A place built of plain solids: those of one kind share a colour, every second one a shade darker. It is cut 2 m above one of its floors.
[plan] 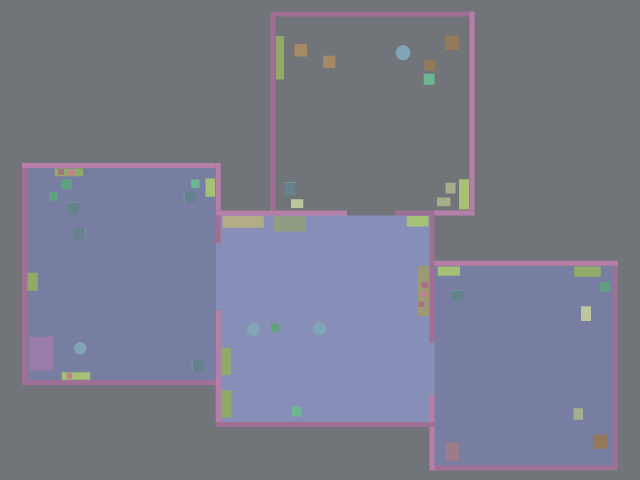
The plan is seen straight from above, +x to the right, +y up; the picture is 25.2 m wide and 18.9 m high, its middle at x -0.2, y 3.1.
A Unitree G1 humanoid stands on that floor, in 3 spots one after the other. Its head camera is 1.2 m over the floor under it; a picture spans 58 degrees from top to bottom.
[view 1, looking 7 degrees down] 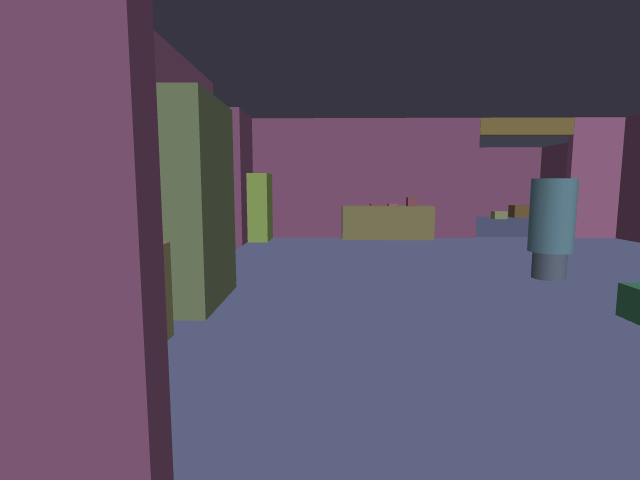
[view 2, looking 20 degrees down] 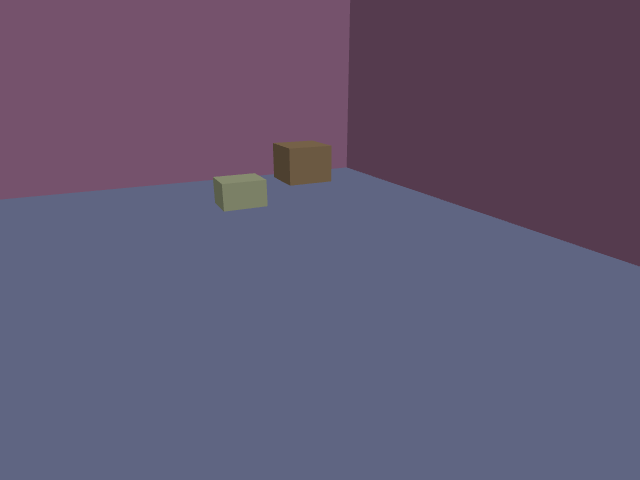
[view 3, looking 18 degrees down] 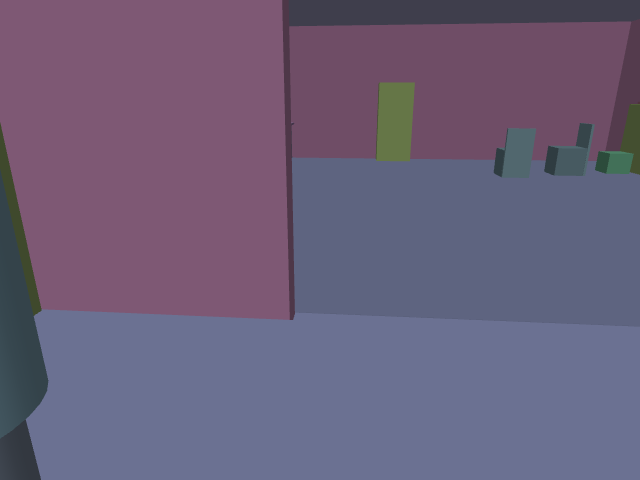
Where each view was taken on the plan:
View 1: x -5.64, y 2.39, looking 1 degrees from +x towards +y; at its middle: floor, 9.39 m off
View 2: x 5.67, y -2.58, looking -26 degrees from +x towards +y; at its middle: floor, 3.51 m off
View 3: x -1.92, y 0.71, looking -175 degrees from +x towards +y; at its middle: floor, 4.06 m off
